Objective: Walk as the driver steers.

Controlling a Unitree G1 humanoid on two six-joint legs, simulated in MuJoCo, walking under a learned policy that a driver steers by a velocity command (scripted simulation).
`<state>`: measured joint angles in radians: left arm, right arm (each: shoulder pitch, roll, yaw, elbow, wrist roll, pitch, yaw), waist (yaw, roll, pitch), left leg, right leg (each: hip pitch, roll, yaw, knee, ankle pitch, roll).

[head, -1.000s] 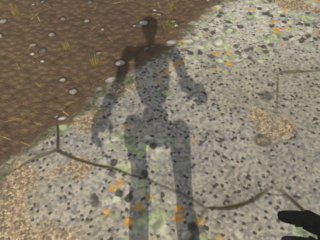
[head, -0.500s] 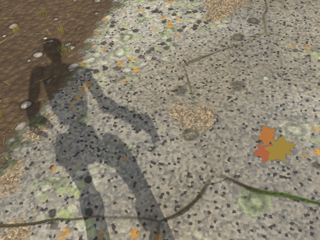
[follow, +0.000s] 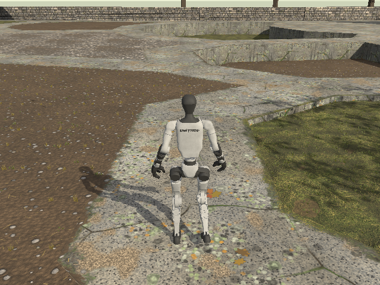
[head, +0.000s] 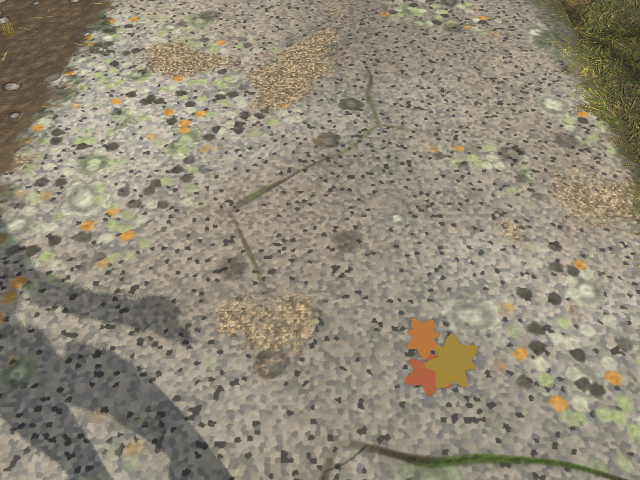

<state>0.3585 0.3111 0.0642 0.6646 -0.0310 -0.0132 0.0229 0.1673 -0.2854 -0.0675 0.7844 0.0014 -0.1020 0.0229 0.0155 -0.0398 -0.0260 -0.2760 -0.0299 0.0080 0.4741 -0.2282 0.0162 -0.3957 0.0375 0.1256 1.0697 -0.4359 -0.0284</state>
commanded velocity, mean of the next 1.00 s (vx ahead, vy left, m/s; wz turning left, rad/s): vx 0.49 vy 0.00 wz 0.03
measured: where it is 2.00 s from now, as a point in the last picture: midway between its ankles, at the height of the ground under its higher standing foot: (330, 289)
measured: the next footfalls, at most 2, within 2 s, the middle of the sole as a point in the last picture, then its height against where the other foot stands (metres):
right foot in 0.36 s outside the picture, level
left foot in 0.90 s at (327, 410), level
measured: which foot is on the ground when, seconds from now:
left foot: down 0.00-0.38, up 0.40-0.88, down 0.90-1.00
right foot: up 0.00-0.34, down 0.36-0.92, up 0.94-1.00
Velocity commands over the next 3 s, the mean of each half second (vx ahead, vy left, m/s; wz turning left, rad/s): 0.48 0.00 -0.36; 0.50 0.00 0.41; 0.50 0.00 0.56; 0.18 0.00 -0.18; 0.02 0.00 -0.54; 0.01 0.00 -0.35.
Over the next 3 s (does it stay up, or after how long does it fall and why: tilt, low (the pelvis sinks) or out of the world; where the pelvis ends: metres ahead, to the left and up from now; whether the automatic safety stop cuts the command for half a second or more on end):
stays up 1.01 -0.01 0.00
